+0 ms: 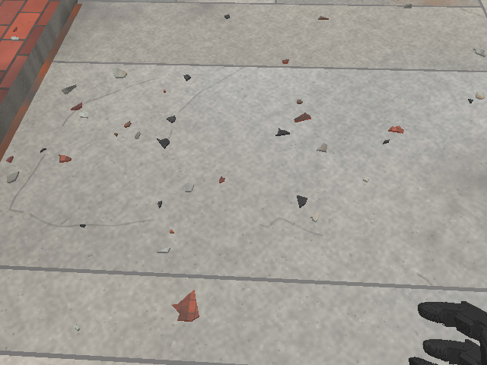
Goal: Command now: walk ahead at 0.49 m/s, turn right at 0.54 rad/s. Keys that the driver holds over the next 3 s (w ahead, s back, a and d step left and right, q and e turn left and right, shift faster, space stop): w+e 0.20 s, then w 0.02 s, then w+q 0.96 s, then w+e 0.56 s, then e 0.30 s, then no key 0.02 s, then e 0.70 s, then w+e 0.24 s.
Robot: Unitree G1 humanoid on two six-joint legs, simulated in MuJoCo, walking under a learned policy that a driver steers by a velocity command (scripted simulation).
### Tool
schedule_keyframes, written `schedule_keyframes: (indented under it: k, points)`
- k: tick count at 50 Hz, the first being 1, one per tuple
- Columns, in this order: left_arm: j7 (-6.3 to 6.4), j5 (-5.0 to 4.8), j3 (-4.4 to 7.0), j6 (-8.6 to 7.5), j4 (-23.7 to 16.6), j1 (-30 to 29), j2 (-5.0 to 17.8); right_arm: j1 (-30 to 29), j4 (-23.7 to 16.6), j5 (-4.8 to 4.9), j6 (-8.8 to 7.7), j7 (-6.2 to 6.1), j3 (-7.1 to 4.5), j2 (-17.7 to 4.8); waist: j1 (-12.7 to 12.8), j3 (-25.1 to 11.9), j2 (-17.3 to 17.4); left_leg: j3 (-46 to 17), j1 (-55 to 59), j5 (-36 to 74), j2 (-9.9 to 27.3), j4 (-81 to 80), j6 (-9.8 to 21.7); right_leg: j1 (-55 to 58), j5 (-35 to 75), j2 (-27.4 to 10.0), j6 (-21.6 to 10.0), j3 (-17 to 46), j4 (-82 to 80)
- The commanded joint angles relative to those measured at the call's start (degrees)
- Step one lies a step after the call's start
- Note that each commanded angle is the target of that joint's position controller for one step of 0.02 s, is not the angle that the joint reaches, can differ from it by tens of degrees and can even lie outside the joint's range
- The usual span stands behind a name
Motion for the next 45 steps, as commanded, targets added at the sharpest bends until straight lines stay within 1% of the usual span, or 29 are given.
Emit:
schedule_keyframes:
  k: [1,2,3,4,5,6,7,9,11,13,15,17,18,20,22,23,24,25,26,27,28,29,30,31,32,34,37,41,45]
  points:
    - [-0.26,2.13,0.03,-0.42,-5.97,-3.1,2.94,19.63,-0.82,-0.89,-0.63,-1.28,-5.27,-13.41,-12.8,-18.02,0.0,-11.64,36.31,-6.38,13.32,1.25,7.09,-15.2,18.9,-5.55,-1.75,2.3,26.24]
    - [-0.4,-0.11,-1.01,-0.98,-7.3,5.57,-0.24,21.05,1.12,-1.36,0.16,-0.53,-5.78,-15.87,-7.65,-22.92,20.09,-38.98,50.4,-19.66,24.89,-4.94,15.47,-35.59,-10.18,0.82,1.13,-2.61,43.26]
    - [-0.16,-1.06,0.09,-0.75,-5.73,4.04,6.21,19.18,-0.06,-0.69,0.38,-0.35,-4.57,-9.68,-9.0,-17.57,11.69,-40.09,46.03,-29.74,24.07,-7.64,13.51,-41.13,-7.02,-4.31,1.54,-0.86,49.64]
    - [-0.23,-0.88,0.91,-0.45,-6.72,-2.36,8.84,16.78,-0.23,-0.42,0.63,-0.64,-3.82,-6.92,-10.35,-10.21,5.71,-29.87,38.92,-26.96,21.66,-8.38,11.45,-42.11,-1.3,-6.19,1.86,-2.67,50.4]
    - [-0.15,-0.2,0.9,-0.26,-7.52,-5.53,8.14,14.29,0.09,-0.79,0.79,-0.58,-3.51,-6.55,-9.36,-5.73,1.31,-22.64,31.73,-17.92,19.21,-9.44,10.74,-40.31,2.66,-8.13,2.4,-4.28,49.13]
    - [-0.35,0.46,1.1,-0.29,-8.3,-7.43,7.47,12.9,0.81,-1.03,0.83,-0.55,-3.32,-5.72,-8.39,-2.71,1.09,-17.62,26.92,-11.77,17.12,-10.85,10.69,-39.36,5.07,-9.6,2.61,-4.26,46.51]
    - [-0.72,0.11,1.14,0.01,-8.51,-6.88,6.43,12.09,1.28,-1.34,0.6,-0.66,-3.2,-5.4,-7.06,-1.89,3.26,-13.31,23.71,-8.51,15.65,-12.36,10.25,-36.82,6.55,-10.95,2.73,-4.49,45.02]
    - [-0.99,-0.21,0.79,0.85,-8.77,-6.81,4.24,11.59,2.39,-0.72,0.05,-0.64,-3.37,-5.02,-6.39,-0.92,4.51,-7.76,21.23,-5.13,14.55,-14.81,10.95,-36.09,7.53,-11.63,3.24,-6.12,42.81]
    - [-1.09,0.41,0.33,1.19,-10.04,-9.38,2.86,12.35,3.78,-0.33,-0.32,-0.6,-3.89,-6.32,-6.55,0.43,3.01,-4.88,20.48,-2.02,15.17,-16.69,12.15,-37.85,9.48,-12.13,3.86,-6.22,38.54]
    - [-1.23,0.96,-0.43,0.68,-10.65,-11.73,1.27,14.18,5.63,-0.38,-0.32,-0.28,-4.16,-7.46,-6.89,0.66,1.29,-3.13,21.11,0.68,14.91,-17.63,13.26,-38.04,13.01,-11.68,3.92,-5.78,31.26]
    - [-1.94,1.32,-1.02,-0.27,-11.21,-15.0,0.81,13.86,6.62,0.41,0.24,-0.14,-4.19,-8.31,-7.06,1.34,1.02,-0.59,21.31,2.83,13.3,-17.92,13.12,-36.47,18.5,-11.68,3.56,-8.39,22.57]
    - [-2.66,1.41,-1.47,-1.41,-11.98,-19.91,0.61,15.2,7.53,1.25,0.93,-0.18,-4.37,-9.59,-8.76,2.33,0.76,1.02,20.56,3.69,11.98,-17.46,12.39,-33.15,22.74,-10.44,3.57,-11.15,14.78]
    - [-2.96,1.25,-1.52,-1.81,-12.54,-22.15,0.8,16.95,8.27,1.45,1.22,-0.19,-4.55,-10.41,-9.63,2.47,0.86,0.58,21.03,3.97,12.35,-17.06,12.25,-31.81,23.52,-9.67,3.67,-11.86,12.42]
    - [-3.4,0.73,-1.17,-2.4,-13.54,-24.54,2.03,19.26,9.58,1.67,1.86,-0.3,-4.85,-11.66,-9.71,2.36,1.93,-1.17,23.68,4.47,13.95,-15.29,11.55,-30.21,22.77,-8.66,3.13,-11.44,8.54]
    - [-3.57,0.54,-0.41,-2.89,-13.58,-23.73,3.97,19.83,10.41,1.83,2.55,-0.61,-5.01,-12.23,-8.0,1.42,3.28,-2.89,26.01,5.58,15.27,-12.54,10.3,-26.75,20.21,-7.79,1.86,-11.15,5.34]
    - [-3.41,0.63,0.22,-3.08,-12.82,-20.69,5.05,19.15,10.59,1.94,2.87,-0.8,-4.97,-12.42,-5.57,-0.24,3.67,-2.36,25.57,9.63,14.76,-9.06,9.22,-21.2,20.07,-6.9,0.84,-11.9,3.17]
    - [-2.92,0.96,1.47,-3.07,-10.76,-14.16,7.13,19.09,10.74,1.8,3.02,-0.95,-4.49,-11.36,-2.12,-4.4,3.1,-0.36,23.39,14.89,12.16,-1.33,7.61,-10.78,20.67,-5.76,-0.63,-12.89,1.5]
    - [-2.18,1.69,2.76,-2.9,-8.96,-5.22,10.26,18.88,9.96,0.91,2.87,-1.03,-3.28,-8.48,1.98,-11.48,1.68,1.82,15.56,7.82,9.08,11.47,5.25,4.07,21.95,-11.14,-3.11,-8.53,3.72]
    - [-1.44,3.2,3.89,-2.3,-8.44,0.3,15.69,23.49,7.74,0.17,2.33,-1.07,-1.29,-1.81,0.97,-20.12,-11.84,5.39,-5.4,-18.93,1.1,33.01,0.91,24.23,15.91,-26.88,-9.75,13.61,2.46]
    - [-1.57,3.02,3.08,-2.14,-8.39,1.08,12.86,24.43,8.23,1.54,1.7,-1.18,-1.65,-4.25,1.56,-23.55,-14.99,-2.28,-11.96,-34.17,-0.41,43.46,0.49,22.71,8.34,-30.39,-13.14,27.65,-4.69]
    - [-1.71,2.12,1.89,-2.15,-7.88,-1.96,9.08,21.09,7.71,2.84,1.8,-1.11,-3.08,-8.43,0.89,-14.48,-11.35,-3.55,-16.44,-30.73,2.48,47.14,0.73,16.35,5.48,-28.29,-11.08,19.71,-6.15]
    - [-1.86,1.58,1.19,-2.26,-7.61,-5.06,6.74,18.23,7.08,2.59,2.05,-1.16,-3.16,-8.38,-0.58,-8.94,-10.04,-1.91,-16.74,-26.21,4.8,46.19,0.97,9.7,7.1,-25.82,-9.45,12.02,-7.49]
    - [-2.08,1.72,0.67,-2.46,-7.35,-8.46,4.74,16.84,7.04,1.84,2.46,-1.34,-3.29,-7.8,-2.42,-5.58,-8.38,-1.41,-15.01,-22.15,6.38,44.06,0.82,3.54,10.17,-23.5,-8.5,7.07,-9.54]
    - [-2.23,2.07,0.34,-2.91,-7.17,-10.79,3.11,17.2,7.34,1.53,3.27,-1.34,-3.53,-7.19,-4.24,-3.43,-9.24,-1.85,-12.04,-18.95,7.83,42.17,0.66,-1.36,14.05,-21.6,-7.79,2.52,-11.69]
    - [-2.25,2.36,0.47,-3.35,-6.85,-12.23,2.78,18.33,7.76,1.65,4.05,-1.17,-3.41,-6.02,-5.53,-2.75,-9.65,-1.83,-9.16,-16.79,8.32,41.64,0.37,-4.6,16.59,-20.94,-7.71,-0.62,-13.58]
    - [-2.03,2.45,1.02,-4.36,-5.78,-13.09,3.4,17.75,7.32,1.58,5.14,-1.09,-3.17,-4.29,-6.53,-1.15,-7.55,-1.86,-8.83,-13.91,8.64,40.29,-0.35,-7.15,22.48,-21.05,-8.43,-5.51,-16.05]
    - [-1.35,2.51,1.67,-4.74,-4.03,-12.21,4.81,13.88,5.49,1.13,5.46,-0.97,-2.94,-3.61,-6.08,0.96,-5.54,-2.33,-11.74,-7.04,8.66,32.7,-0.89,-6.06,26.45,-20.8,-8.34,-11.47,-17.47]
    - [-0.6,2.08,2.34,-4.0,-2.64,-10.29,7.35,6.49,2.99,1.06,4.88,0.72,-2.05,-2.22,-3.36,2.94,-4.14,1.53,-10.09,1.6,7.62,19.53,0.17,-3.98,27.26,-20.42,-7.18,-18.04,-18.07]
    - [-0.48,0.83,3.13,-2.66,-0.91,-7.34,9.4,0.64,-0.29,1.1,5.1,2.0,-2.02,-2.96,-1.79,4.91,-3.68,4.11,-11.41,-1.27,6.83,12.98,2.48,2.76,28.92,-22.54,-5.82,-20.83,-16.1]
